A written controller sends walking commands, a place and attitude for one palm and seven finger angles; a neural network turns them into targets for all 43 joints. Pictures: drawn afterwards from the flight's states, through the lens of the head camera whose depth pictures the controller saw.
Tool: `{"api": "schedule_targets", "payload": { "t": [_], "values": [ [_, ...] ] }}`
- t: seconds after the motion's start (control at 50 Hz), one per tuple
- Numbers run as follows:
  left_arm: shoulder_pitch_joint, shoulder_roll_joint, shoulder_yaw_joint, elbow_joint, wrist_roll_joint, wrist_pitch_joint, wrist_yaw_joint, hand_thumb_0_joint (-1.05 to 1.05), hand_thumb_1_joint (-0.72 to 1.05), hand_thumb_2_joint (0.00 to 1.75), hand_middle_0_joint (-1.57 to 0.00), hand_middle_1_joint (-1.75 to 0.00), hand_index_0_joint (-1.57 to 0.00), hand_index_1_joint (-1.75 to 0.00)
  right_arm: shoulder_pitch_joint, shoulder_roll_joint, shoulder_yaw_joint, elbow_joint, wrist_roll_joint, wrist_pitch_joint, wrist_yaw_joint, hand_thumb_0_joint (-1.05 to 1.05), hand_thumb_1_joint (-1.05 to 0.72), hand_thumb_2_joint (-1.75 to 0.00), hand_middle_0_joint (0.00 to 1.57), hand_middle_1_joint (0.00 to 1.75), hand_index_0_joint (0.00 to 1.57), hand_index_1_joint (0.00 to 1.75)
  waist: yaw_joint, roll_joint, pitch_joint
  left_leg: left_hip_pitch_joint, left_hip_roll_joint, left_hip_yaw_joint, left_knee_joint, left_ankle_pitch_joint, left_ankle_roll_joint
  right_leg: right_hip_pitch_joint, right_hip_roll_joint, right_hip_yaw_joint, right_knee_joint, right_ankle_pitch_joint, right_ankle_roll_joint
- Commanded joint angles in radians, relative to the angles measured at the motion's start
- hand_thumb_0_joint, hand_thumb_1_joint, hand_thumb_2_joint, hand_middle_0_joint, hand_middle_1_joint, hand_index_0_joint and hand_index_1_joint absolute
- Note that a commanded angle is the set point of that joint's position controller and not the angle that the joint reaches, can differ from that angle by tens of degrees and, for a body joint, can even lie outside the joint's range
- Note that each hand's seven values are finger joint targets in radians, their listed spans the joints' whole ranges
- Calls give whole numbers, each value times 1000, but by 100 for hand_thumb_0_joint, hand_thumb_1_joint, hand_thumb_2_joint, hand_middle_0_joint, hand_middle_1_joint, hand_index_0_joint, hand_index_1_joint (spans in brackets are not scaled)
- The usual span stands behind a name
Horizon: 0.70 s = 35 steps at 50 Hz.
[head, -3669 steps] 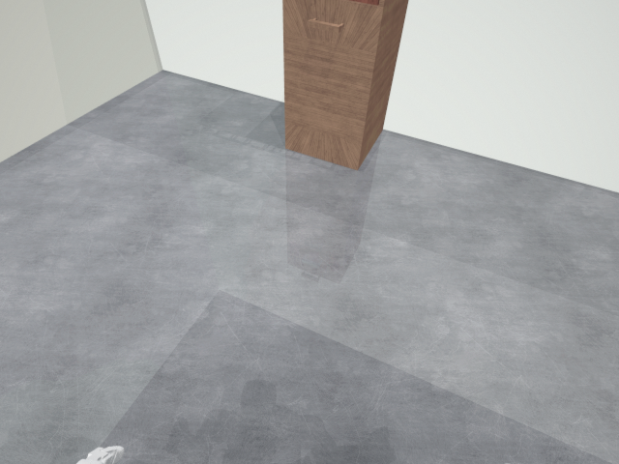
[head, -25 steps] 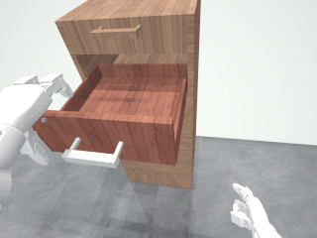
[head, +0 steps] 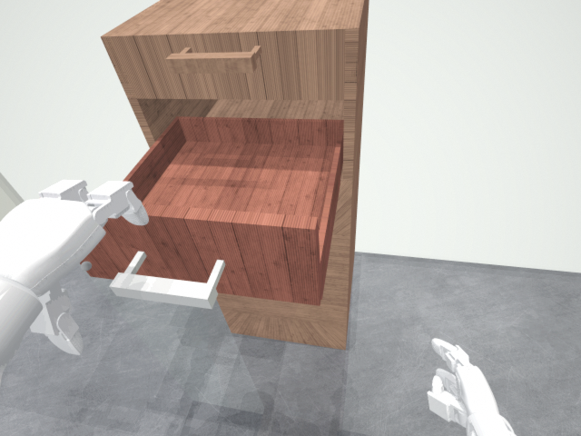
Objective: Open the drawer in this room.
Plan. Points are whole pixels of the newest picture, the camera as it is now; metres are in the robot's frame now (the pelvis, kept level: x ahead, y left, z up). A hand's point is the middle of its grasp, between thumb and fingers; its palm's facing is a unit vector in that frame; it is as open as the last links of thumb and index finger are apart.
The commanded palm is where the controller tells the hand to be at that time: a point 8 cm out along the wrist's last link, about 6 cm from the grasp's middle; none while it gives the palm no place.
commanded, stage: draw the hand back to the body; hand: left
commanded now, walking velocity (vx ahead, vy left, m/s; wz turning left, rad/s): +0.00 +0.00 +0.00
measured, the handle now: (171, 276) +0.27 +0.22 +0.10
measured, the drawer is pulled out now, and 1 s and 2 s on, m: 0.30 0.30 0.30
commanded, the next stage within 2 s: step back with the hand held close in 1.14 s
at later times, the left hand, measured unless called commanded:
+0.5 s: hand (82, 215) +0.21 +0.21 +0.28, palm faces +0.45 -0.83 -0.32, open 12.5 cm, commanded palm +0.17 +0.27 +0.30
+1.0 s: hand (62, 193) +0.21 +0.22 +0.31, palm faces +0.55 -0.76 -0.35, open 8.2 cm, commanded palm +0.17 +0.27 +0.29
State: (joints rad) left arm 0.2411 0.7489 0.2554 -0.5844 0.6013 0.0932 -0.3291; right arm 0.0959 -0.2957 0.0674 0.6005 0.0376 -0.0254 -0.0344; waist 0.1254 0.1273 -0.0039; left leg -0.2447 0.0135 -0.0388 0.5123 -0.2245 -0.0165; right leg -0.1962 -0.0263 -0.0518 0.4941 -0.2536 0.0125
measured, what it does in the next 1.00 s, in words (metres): stands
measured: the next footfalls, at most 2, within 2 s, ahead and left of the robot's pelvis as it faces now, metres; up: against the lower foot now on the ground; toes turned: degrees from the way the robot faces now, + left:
none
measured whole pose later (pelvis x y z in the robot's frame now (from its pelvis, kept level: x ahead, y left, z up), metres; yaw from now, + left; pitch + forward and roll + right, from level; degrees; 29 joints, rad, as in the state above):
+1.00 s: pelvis +0.03 -0.01 +0.00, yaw -2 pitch -4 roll -1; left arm 0.28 0.40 0.50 -0.70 -0.07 -0.17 0.10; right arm 0.16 -0.20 0.02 0.66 0.01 -0.16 -0.06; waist 0.09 0.07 0.00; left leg -0.13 0.06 0.00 0.47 -0.27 -0.03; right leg -0.08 0.01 -0.02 0.41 -0.26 0.00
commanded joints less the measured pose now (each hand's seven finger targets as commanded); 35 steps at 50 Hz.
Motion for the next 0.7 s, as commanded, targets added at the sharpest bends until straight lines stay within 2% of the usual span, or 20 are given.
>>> {"api": "schedule_targets", "payload": {
  "t": [0.0,0.02,0.04,0.08,0.1,0.12,0.14,0.16,0.18,0.2,0.22,0.26,0.3,0.32,0.4,0.42,0.48,0.54,0.6,0.68],
  "values": [
    [-187,436,417,-272,-20,-98,143,0,-50,30,-30,-120,-30,-120,-182,-72,-41,-171,-15,-90,-16,0,-90,-90,20,30,20,30,12,39,-210,98,-20,39,-35,146,13,42,19,-3,-106,97,-11],
    [-203,368,381,-226,-14,-102,154,0,-50,30,-30,-120,-30,-120,-177,-37,-27,-171,-23,-84,-6,0,-90,-90,20,30,20,30,20,31,-194,92,-31,42,-35,175,8,34,17,-23,-99,93,-14],
    [-188,341,382,-143,-36,-95,171,0,-50,30,-30,-120,-30,-120,-163,-43,-43,-150,-15,-77,-2,0,-90,-90,20,30,20,30,1,12,-130,76,-20,49,-45,171,6,15,23,-29,-112,101,-6],
    [-218,291,349,-9,-84,-64,189,0,-50,30,-30,-120,-30,-120,-171,-59,-47,-136,1,-63,10,0,-90,-90,20,30,20,30,-3,8,-46,28,-12,52,-65,128,-4,-14,25,-38,-122,75,3],
    [-200,290,349,34,-108,-40,187,0,-50,30,-30,-120,-30,-120,-179,-67,-54,-128,20,-62,16,0,-90,-90,20,30,20,30,0,12,-49,27,-7,53,-64,130,-8,3,28,-22,-129,89,-1],
    [-224,258,294,92,-95,-10,174,0,-50,30,-30,-120,-30,-120,-185,-65,-42,-134,11,-51,22,0,-90,-90,20,30,20,30,7,-10,-59,12,-7,57,-82,130,-9,10,27,-34,-116,79,2],
    [-377,-61,317,1,-611,-139,263,0,-47,32,-30,-118,-30,-118,-59,-12,-69,-133,-10,-78,-15,0,-90,-90,20,30,20,30,-138,-200,48,90,28,52,-71,36,8,-52,48,-37,-180,69,-18],
    [-240,8,371,141,-619,-177,311,0,-43,33,-29,-115,-29,-115,-64,-55,-67,-98,-14,-98,-31,0,-90,-90,20,30,20,30,-119,-255,77,73,41,52,-80,-43,12,-75,39,-32,-189,8,-11],
    [-175,-52,321,152,-618,-185,324,0,-40,34,-29,-113,-29,-113,-85,-45,-63,-106,-10,-102,-30,0,-90,-90,20,30,20,30,-104,-211,82,66,34,47,-95,-84,12,-76,30,-27,-193,-36,-10],
    [-112,-50,359,103,-685,-202,335,0,-36,36,-29,-111,-29,-111,-104,-47,-67,-113,-3,-112,-34,0,-90,-90,20,30,20,30,-83,-238,54,83,34,43,-106,-88,13,-43,25,-21,-206,-46,-10],
    [-146,-141,293,14,-698,-227,345,0,-32,37,-29,-109,-29,-109,-109,-32,-62,-131,-3,-123,-34,0,-90,-90,20,30,20,30,-82,-163,-20,126,25,62,-113,-75,20,-13,16,-17,-213,-57,-7],
    [-144,-161,278,-132,-711,-261,382,0,-26,40,-28,-104,-28,-104,-111,-33,-65,-141,-10,-158,-38,0,-90,-90,20,30,20,30,-69,-112,-97,161,25,66,-129,-50,25,28,15,-7,-196,-42,-7],
    [-171,-130,285,-276,-705,-300,419,0,-18,43,-28,-100,-28,-100,-126,-34,-58,-133,-21,-197,-44,0,-90,-90,20,30,20,30,-53,6,-132,178,21,70,-134,-37,24,56,15,14,-180,-22,-18],
    [-189,-155,262,-358,-694,-320,433,0,-15,45,-27,-98,-27,-98,-126,-19,-54,-141,-31,-217,-43,0,-90,-90,20,30,20,30,-48,31,-173,184,15,70,-136,-6,27,81,14,12,-171,4,-24],
    [-124,-50,371,-422,-666,-341,483,0,-1,51,-26,-88,-26,-88,-91,-19,-59,-107,-48,-257,-50,0,-90,-90,20,30,20,30,-31,87,-126,139,8,71,-115,76,10,100,25,12,-159,84,-42],
    [-115,-94,345,-399,-663,-341,482,0,2,52,-26,-86,-26,-86,-83,-6,-58,-101,-47,-258,-50,0,-90,-90,20,30,20,30,-40,97,-101,127,7,74,-120,88,4,94,25,8,-154,96,-45],
    [-138,-137,341,-270,-666,-333,477,0,13,57,-25,-80,-25,-80,-52,-2,-65,-81,-40,-249,-40,0,-90,-90,20,30,20,30,-57,83,-17,112,17,77,-124,118,-4,61,32,5,-156,130,-43],
    [-151,-175,333,-122,-684,-321,458,0,23,62,-25,-73,-25,-73,-46,-18,-77,-74,-29,-230,-33,0,-90,-90,20,30,20,30,-68,-49,42,100,34,71,-140,125,5,43,36,-5,-163,137,-33],
    [-112,-194,328,-54,-701,-308,436,0,34,66,-24,-66,-24,-66,-53,-28,-90,-81,-19,-206,-30,0,-90,-90,20,30,20,30,-61,-96,25,128,36,82,-140,156,15,51,34,-6,-163,174,-27],
    [-72,-199,308,-189,-701,-307,422,0,48,72,-23,-57,-23,-57,-66,-30,-96,-110,-25,-182,-17,0,-90,-90,20,30,20,30,-47,-109,-104,169,31,84,-125,213,25,99,28,3,-135,242,-22]
  ]
}}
